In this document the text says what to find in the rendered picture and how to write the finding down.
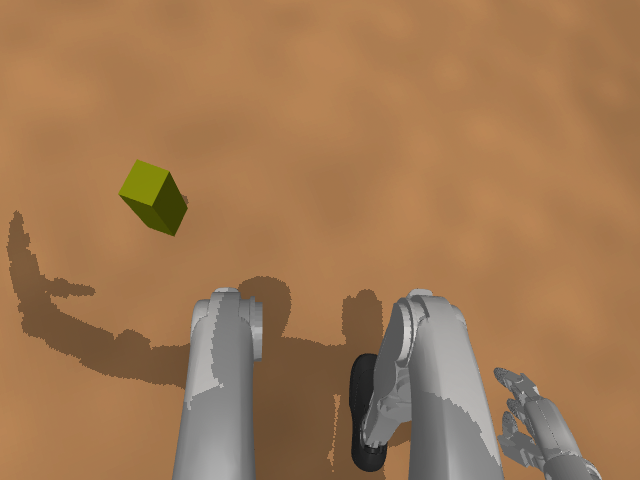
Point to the right robot hand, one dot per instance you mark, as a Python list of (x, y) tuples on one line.
[(542, 419)]

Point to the right robot arm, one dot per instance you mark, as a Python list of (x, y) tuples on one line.
[(570, 467)]

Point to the right robot foot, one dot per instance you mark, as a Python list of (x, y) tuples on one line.
[(360, 391)]

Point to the carton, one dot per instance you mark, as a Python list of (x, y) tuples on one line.
[(153, 195)]

